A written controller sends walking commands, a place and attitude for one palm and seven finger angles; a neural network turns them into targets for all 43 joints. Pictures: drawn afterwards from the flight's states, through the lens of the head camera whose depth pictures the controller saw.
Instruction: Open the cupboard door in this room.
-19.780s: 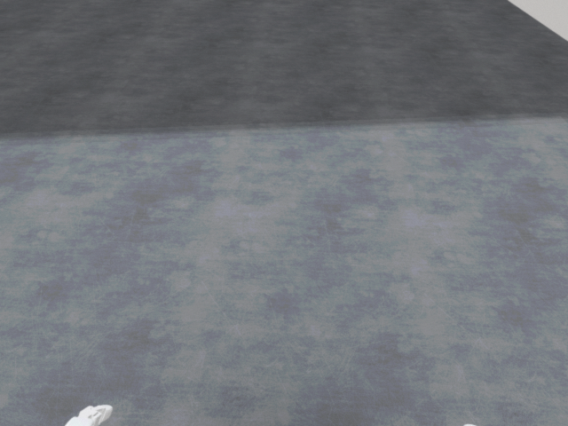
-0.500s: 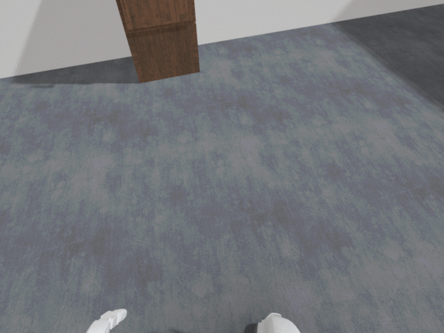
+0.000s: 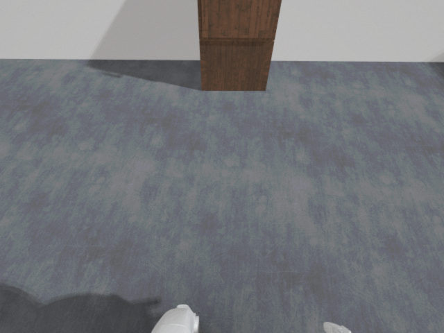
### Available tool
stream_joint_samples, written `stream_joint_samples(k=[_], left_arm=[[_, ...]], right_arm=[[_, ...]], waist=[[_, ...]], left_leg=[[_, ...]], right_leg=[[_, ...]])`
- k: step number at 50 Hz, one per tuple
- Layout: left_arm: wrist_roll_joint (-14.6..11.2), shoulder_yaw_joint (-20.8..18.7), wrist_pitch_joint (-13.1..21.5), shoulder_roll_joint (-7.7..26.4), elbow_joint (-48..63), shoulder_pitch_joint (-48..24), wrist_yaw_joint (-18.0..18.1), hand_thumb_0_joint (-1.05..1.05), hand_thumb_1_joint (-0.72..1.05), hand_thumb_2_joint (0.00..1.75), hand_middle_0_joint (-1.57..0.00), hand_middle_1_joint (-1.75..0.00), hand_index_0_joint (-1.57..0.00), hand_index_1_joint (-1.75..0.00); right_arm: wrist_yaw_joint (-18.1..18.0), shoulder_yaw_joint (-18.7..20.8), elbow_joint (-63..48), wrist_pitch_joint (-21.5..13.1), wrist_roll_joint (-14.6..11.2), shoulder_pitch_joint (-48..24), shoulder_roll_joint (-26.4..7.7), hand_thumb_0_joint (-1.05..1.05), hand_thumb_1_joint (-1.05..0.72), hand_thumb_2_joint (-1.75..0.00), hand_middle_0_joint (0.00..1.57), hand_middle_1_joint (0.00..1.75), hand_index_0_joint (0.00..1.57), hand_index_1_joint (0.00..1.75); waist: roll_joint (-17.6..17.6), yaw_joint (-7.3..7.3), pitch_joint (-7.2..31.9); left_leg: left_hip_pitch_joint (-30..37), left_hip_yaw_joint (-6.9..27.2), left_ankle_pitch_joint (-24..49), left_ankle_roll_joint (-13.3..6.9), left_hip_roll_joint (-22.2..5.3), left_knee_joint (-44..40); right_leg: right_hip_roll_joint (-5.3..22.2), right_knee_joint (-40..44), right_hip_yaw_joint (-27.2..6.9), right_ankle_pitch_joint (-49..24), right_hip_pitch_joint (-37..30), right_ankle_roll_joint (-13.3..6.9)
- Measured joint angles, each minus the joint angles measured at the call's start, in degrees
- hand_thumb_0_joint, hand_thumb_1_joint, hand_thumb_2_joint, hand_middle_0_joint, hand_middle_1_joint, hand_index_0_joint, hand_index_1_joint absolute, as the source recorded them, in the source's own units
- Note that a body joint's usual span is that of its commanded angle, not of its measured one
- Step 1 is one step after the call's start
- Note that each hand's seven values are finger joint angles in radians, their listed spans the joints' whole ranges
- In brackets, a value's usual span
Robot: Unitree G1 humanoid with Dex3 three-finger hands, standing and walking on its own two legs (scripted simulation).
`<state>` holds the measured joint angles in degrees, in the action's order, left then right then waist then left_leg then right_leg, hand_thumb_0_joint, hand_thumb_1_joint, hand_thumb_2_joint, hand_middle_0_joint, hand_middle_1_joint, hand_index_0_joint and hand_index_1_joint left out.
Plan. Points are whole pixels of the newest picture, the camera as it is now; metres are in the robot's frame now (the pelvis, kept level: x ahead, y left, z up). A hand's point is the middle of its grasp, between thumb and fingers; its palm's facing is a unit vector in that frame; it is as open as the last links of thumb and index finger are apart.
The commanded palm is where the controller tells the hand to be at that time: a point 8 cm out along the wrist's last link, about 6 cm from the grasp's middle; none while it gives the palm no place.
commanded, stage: turn or walk to find it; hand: left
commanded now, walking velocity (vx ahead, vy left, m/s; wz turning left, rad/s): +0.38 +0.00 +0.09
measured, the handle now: out of the picture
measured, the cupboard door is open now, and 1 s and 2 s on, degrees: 0 0 0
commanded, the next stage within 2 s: stand and wait in 1.04 s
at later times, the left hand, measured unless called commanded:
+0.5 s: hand (167, 225) +0.36 +0.18 -0.15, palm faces -0.02 -0.98 -0.22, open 7.4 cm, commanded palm none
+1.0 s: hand (187, 226) +0.37 +0.13 -0.17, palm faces +0.18 -0.97 -0.16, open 7.3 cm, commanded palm none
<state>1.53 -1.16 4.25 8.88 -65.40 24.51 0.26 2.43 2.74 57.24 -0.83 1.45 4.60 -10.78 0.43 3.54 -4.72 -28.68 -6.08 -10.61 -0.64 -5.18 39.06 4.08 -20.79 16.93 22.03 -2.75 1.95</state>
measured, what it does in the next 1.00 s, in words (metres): walks ahead: left foot, then right foot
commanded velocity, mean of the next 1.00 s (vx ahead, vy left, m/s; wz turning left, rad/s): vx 0.38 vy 0.00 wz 0.07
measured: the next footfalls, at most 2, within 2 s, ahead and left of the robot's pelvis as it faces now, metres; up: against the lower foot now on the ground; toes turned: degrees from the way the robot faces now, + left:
left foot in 0.04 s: +0.16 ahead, +0.12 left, +0.00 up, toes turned +8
right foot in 0.54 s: +0.40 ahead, -0.14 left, +0.00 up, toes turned -9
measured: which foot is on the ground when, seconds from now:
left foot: up 0.00-0.02, down 0.04-0.54, up 0.56-1.00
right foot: down 0.00-0.04, up 0.06-0.52, down 0.54-1.00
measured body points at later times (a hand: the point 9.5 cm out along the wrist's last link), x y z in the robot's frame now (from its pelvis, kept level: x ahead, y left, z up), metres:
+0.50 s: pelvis +0.23 -0.01 +0.00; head +0.26 -0.02 +0.45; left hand +0.36 +0.23 -0.13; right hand +0.18 -0.24 -0.16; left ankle +0.12 +0.11 -0.73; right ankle +0.35 -0.13 -0.71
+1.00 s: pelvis +0.46 -0.02 +0.00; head +0.49 -0.01 +0.45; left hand +0.36 +0.19 -0.15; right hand +0.59 -0.24 -0.14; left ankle +0.56 +0.12 -0.71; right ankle +0.36 -0.13 -0.73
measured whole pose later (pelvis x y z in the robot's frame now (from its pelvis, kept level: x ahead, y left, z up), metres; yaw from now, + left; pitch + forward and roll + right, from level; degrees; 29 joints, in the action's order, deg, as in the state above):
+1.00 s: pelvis +0.46 -0.02 +0.00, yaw +5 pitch +0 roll -1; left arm 1.3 -1.4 4.4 8.2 -65.8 23.2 0.0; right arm 2.1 2.9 58.8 -1.1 1.4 5.7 -10.9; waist 0.9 3.2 -4.1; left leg -28.9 -6.2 -10.4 0.6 -6.2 39.0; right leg 2.2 -19.6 13.5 20.2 -1.6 0.6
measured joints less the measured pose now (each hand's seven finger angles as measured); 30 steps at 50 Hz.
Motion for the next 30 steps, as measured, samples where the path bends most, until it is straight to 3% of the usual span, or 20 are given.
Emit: stream_joint_samples(k=[2, 3, 6, 9, 13, 17, 24, 27, 28, 30], left_arm=[[-0.2, 0.1, -0.5, -0.3, -1.0, 1.7, -0.2, 0.00, 0.92, 0.89, -0.20, -0.30, -0.20, -0.30], [-0.4, 0.1, -1.0, -0.6, -1.6, 1.9, -0.4, 0.00, 0.91, 0.89, -0.20, -0.30, -0.20, -0.30], [-0.9, 0.2, -2.5, -0.6, -1.7, -0.3, -0.6, 0.01, 0.91, 0.89, -0.20, -0.30, -0.20, -0.30], [-0.4, -0.4, -2.7, -0.1, -0.1, -3.6, -1.0, 0.01, 0.91, 0.89, -0.20, -0.30, -0.20, -0.30], [0.2, -1.5, -2.9, 0.9, 3.5, -8.2, -1.1, 0.01, 0.91, 0.89, -0.20, -0.30, -0.20, -0.30], [0.2, -2.0, -3.3, 1.8, 6.5, -12.7, -1.5, 0.01, 0.91, 0.89, -0.20, -0.30, -0.20, -0.30], [-0.1, -2.1, -3.4, 2.6, 9.1, -18.6, -2.2, 0.00, 0.91, 0.89, -0.19, -0.30, -0.20, -0.30], [0.0, -1.8, -2.1, 2.7, 10.0, -19.6, -2.5, 0.00, 0.91, 0.89, -0.20, -0.30, -0.20, -0.30], [0.2, -1.7, -1.1, 2.4, 10.0, -20.1, -2.3, 0.00, 0.91, 0.89, -0.20, -0.30, -0.20, -0.30], [-0.1, -1.4, 0.2, 2.0, 10.0, -19.9, -2.1, 0.00, 0.91, 0.89, -0.20, -0.30, -0.20, -0.30]], right_arm=[[-0.1, -0.5, -0.7, -1.0, 0.2, -0.6, 0.3, 0.01, -0.91, -0.90, 0.19, 0.30, 0.20, 0.30], [-0.4, -0.4, -1.1, -1.9, 0.4, -0.8, 0.4, 0.01, -0.91, -0.90, 0.20, 0.30, 0.20, 0.30], [-1.3, -0.6, -1.0, -3.2, -0.1, -0.2, 1.1, 0.01, -0.91, -0.90, 0.20, 0.30, 0.20, 0.30], [-2.2, -0.3, 0.2, -3.4, -0.6, 2.6, 2.0, 0.00, -0.92, -0.90, 0.20, 0.30, 0.20, 0.30], [-3.2, 1.0, 1.3, -3.9, -0.7, 6.9, 0.7, -0.02, -0.96, -0.90, 0.20, 0.30, 0.21, 0.30], [-3.1, 0.8, 3.5, -3.5, -0.7, 11.3, 0.3, -0.02, -0.95, -0.90, 0.20, 0.30, 0.20, 0.30], [-3.0, 0.6, 6.0, -3.0, 0.0, 16.8, 1.2, 0.00, -0.92, -0.90, 0.20, 0.30, 0.20, 0.30], [-2.8, 0.5, 7.2, -2.5, 0.0, 18.7, 1.5, 0.01, -0.92, -0.90, 0.20, 0.30, 0.20, 0.30], [-2.7, 0.5, 7.9, -2.1, -0.2, 18.6, 1.5, 0.01, -0.91, -0.90, 0.20, 0.30, 0.20, 0.30], [-2.4, 0.3, 8.5, -1.0, -0.6, 17.5, 1.5, 0.01, -0.91, -0.90, 0.20, 0.30, 0.20, 0.30]], waist=[[-0.7, 0.32, -0.2], [-0.9, 0.00, -0.5], [-1.2, -0.13, -1.7], [-1.3, -0.76, -0.9], [-2.0, -2.05, 1.2], [-2.6, -2.67, 2.6], [-1.4, -5.63, 2.0], [-0.1, -6.29, 1.3], [0.9, -6.23, 0.5], [1.1, -6.04, -0.5]], left_leg=[[4.3, -1.4, -0.6, -1.2, 1.7, -5.1], [4.8, -1.7, 1.3, -1.9, 2.2, -4.9], [6.7, -2.2, -3.3, -3.2, 3.1, -1.6], [11.5, -2.5, -3.6, -2.6, 3.9, -6.6], [17.3, -2.3, -2.7, -2.8, 5.5, -13.9], [22.3, -2.0, -3.0, -2.2, 6.5, -19.1], [28.9, -1.6, -8.1, 0.8, 5.4, -20.4], [29.3, -1.3, -13.9, 2.5, 3.3, -14.0], [27.0, -0.6, -15.9, 2.0, 1.8, -6.9], [19.2, 3.2, -17.7, 0.7, 2.0, 12.5]], right_leg=[[1.9, -5.7, -0.2, 4.0, 0.3, 1.1], [3.3, -12.7, -0.9, 5.7, 2.6, 0.9], [3.3, -39.0, -9.3, 7.4, 14.3, -0.7], [3.5, -47.9, -11.8, 2.6, 24.3, -1.0], [4.9, -44.9, -12.9, -4.8, 32.9, -0.2], [5.5, -39.8, -13.1, -10.5, 37.3, 1.1], [4.1, -19.9, -11.6, -11.7, 33.2, 0.4], [2.0, -12.6, -9.9, -13.0, 27.8, -1.6], [1.2, -14.1, -9.0, -12.9, 27.5, -3.1], [0.9, -16.8, -8.2, -9.5, 26.4, -4.6]])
